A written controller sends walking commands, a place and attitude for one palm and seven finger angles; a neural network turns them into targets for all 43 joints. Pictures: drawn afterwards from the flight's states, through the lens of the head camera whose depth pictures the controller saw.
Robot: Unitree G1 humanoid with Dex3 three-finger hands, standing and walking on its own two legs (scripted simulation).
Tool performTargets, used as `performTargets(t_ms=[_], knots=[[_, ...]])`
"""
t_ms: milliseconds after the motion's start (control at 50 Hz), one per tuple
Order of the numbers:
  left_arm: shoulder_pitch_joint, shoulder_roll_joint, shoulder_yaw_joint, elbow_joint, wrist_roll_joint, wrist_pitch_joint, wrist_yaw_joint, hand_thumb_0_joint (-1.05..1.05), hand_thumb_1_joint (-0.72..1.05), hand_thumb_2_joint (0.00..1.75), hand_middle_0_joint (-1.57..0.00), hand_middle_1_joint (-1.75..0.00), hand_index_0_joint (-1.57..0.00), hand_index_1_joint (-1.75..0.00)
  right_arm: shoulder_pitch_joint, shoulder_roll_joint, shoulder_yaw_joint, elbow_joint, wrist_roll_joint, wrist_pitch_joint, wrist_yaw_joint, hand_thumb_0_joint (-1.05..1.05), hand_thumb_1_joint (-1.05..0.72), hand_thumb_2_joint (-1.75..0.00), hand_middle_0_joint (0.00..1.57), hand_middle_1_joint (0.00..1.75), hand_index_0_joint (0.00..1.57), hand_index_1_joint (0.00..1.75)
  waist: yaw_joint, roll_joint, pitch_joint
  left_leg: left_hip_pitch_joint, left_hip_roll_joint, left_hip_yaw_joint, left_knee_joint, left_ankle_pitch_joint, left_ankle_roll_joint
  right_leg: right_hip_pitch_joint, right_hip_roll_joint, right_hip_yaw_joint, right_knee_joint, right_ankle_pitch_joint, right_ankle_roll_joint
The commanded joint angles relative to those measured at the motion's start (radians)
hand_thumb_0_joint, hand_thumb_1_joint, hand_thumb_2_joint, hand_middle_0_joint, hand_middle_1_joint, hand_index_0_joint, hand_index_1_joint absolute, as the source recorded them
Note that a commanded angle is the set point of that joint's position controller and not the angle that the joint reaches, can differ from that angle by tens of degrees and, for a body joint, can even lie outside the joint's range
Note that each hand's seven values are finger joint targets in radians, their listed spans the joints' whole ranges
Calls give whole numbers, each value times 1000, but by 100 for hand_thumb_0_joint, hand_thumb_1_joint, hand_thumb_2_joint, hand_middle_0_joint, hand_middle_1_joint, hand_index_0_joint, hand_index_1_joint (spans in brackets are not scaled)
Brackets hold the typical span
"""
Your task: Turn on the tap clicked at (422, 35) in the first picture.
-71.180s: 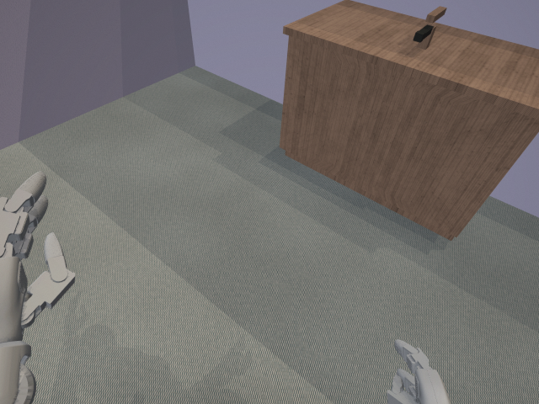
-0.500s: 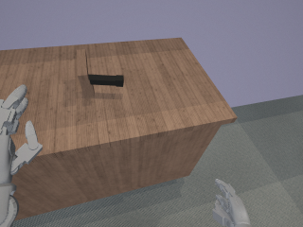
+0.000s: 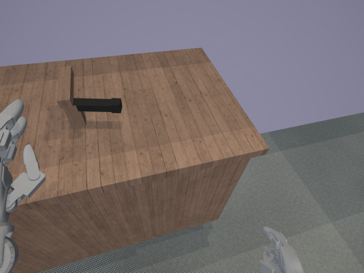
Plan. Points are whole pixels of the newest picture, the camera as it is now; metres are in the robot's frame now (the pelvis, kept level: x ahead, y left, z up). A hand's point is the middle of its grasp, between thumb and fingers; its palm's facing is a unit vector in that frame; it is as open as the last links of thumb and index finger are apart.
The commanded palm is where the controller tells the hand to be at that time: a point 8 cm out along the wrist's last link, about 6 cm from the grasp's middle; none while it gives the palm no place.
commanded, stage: shuffle to correct the standing spot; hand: left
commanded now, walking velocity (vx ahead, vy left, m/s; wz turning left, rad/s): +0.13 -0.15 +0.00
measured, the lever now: (116, 105) +0.50 +0.21 +0.06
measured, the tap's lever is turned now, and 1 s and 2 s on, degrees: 75 75 75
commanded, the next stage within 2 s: come to a stop and stand still in 0.42 s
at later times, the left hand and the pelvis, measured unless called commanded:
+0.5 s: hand (96, 144) +0.28 +0.17 +0.19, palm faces +0.41 -0.84 -0.35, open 7.5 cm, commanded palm +0.22 +0.20 +0.19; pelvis +0.06 -0.08 +0.01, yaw -1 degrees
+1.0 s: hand (138, 135) +0.31 +0.10 +0.18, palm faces +0.40 -0.77 -0.50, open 7.4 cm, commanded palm +0.24 +0.14 +0.19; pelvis +0.09 -0.15 +0.02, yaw +0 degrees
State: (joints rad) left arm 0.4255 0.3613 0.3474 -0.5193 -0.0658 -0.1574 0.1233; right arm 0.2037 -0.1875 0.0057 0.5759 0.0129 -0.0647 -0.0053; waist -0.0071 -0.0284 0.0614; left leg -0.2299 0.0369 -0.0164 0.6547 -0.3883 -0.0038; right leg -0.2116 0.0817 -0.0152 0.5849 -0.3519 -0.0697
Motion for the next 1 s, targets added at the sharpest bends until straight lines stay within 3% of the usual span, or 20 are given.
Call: performTargets(t_ms=[0,60,100,140,160,180,200,240,300,440,480,520,540,640,680,720,760,820,880,980], knots=[[-36,236,194,-266,-6,-74,16,0,90,90,-20,-30,-20,-30,-95,-135,-53,-164,3,-46,-27,0,-90,-90,20,30,20,30,-10,233,-165,261,142,-177,-182,557,100,-150,-62,26,166,352,22],[-32,211,164,-253,13,-72,-6,0,90,90,-20,-30,-20,-30,-65,-124,-61,-155,-24,-40,-22,0,-90,-90,20,30,20,30,-12,254,-72,379,304,-359,-222,723,197,-439,-51,7,293,-141,39],[-32,196,159,-260,12,-61,-8,0,90,90,-20,-30,-20,-30,-73,-125,-57,-170,-14,-37,-17,0,-90,-90,20,30,20,30,1,227,-69,302,274,-232,-164,723,160,-344,-71,4,138,-106,27],[-3,186,167,-219,15,-50,1,0,90,90,-20,-30,-20,-30,-82,-132,-59,-189,2,-36,-9,0,-90,-90,20,30,20,30,31,196,-139,51,177,-40,13,637,91,65,-46,-60,-134,130,9],[2,200,178,-203,15,-47,6,0,90,90,-20,-30,-20,-30,-83,-128,-60,-189,13,-37,-3,0,-90,-90,20,30,20,30,46,75,-186,-89,96,46,239,481,66,266,-73,-15,-196,252,-21],[-7,233,191,-200,11,-43,13,0,90,90,-20,-30,-20,-30,-81,-115,-67,-193,19,-39,-2,0,-90,-90,20,30,20,30,29,-176,-248,-244,-50,110,521,166,30,369,-243,275,-244,336,-111],[33,205,178,-163,-6,-46,13,0,90,90,-20,-30,-20,-30,-91,-112,-61,-203,22,-45,-2,0,-90,-90,20,30,20,30,23,-232,-235,-344,-83,45,647,-154,9,330,-383,447,-288,372,-180],[36,196,177,-196,-18,-62,1,0,90,90,-20,-30,-20,-30,-76,-132,-73,-187,20,-50,9,0,-90,-90,20,30,20,30,30,-93,-82,-340,3,-39,682,-106,1,70,-399,458,-374,84,-191],[-32,235,194,-268,4,-91,13,0,90,90,-20,-30,-20,-30,-103,-103,-39,-141,-1,-32,7,0,-90,-90,20,30,20,30,19,64,-64,-318,42,4,546,-51,-4,23,-358,306,-338,266,-200],[-120,169,107,-185,11,-68,26,0,90,90,-20,-30,-20,-30,-79,-92,-39,-164,-15,-71,-19,0,-90,-90,20,30,20,30,31,2,-128,75,-27,162,-116,164,23,-37,-230,137,-285,134,-64],[-121,162,101,-205,6,-66,23,0,90,90,-20,-30,-20,-30,-60,-117,-55,-172,-8,-68,-23,0,-90,-90,20,30,20,30,19,87,-150,226,34,75,-232,180,59,-103,-181,111,-127,144,15],[-97,155,100,-203,5,-65,14,0,90,90,-20,-30,-20,-30,-70,-138,-58,-185,1,-49,-17,0,-90,-90,20,30,20,30,12,271,-134,344,353,-395,-344,333,244,-362,-68,31,310,-38,143],[-102,194,140,-185,11,-67,6,0,90,90,-20,-30,-20,-30,-104,-129,-58,-187,-2,-47,-15,0,-90,-90,20,30,20,30,32,226,-104,266,408,-447,-379,406,309,-398,-50,95,536,-90,142],[-4,200,170,-220,27,-41,1,0,90,90,-20,-30,-20,-30,-82,-117,-46,-178,1,-54,-1,0,-90,-90,20,30,20,30,49,227,-134,-52,194,27,-206,448,117,-28,-135,16,97,23,60],[5,206,172,-235,26,-40,4,0,90,90,-20,-30,-20,-30,-72,-105,-42,-197,20,-63,1,0,-90,-90,20,30,20,30,37,55,-151,-103,99,64,-12,222,50,132,-136,32,-196,226,69],[-33,238,185,-237,13,-39,17,0,90,90,-20,-30,-20,-30,-81,-88,-34,-194,13,-74,-10,0,-90,-90,20,30,20,30,-7,-203,-147,-173,-54,87,217,-47,-9,74,-346,358,-325,443,-32],[-50,191,152,-240,7,-48,25,0,90,90,-20,-30,-20,-30,-68,-125,-57,-187,18,-81,-6,0,-90,-90,20,30,20,30,6,-151,-130,-198,-27,-11,384,-51,-14,59,-428,462,-348,531,-39],[43,214,198,-165,7,-68,49,0,90,90,-20,-30,-20,-30,-90,-86,-23,-138,10,-74,-19,0,-90,-90,20,30,20,30,6,3,-155,-232,-1,-19,324,-23,-14,152,-409,323,-233,705,-54],[51,190,190,-86,13,-85,62,0,90,90,-20,-30,-20,-30,-97,-95,-28,-134,-2,-63,-30,0,-90,-90,20,30,20,30,16,-66,-198,-208,-28,32,196,9,-15,235,-365,205,-204,796,1],[55,165,154,-115,15,-80,67,0,90,90,-20,-30,-20,-30,-107,-120,-55,-158,3,-52,-35,0,-90,-90,20,30,20,30,33,-142,-208,-187,-43,63,70,8,0,256,-385,225,-241,761,57]])
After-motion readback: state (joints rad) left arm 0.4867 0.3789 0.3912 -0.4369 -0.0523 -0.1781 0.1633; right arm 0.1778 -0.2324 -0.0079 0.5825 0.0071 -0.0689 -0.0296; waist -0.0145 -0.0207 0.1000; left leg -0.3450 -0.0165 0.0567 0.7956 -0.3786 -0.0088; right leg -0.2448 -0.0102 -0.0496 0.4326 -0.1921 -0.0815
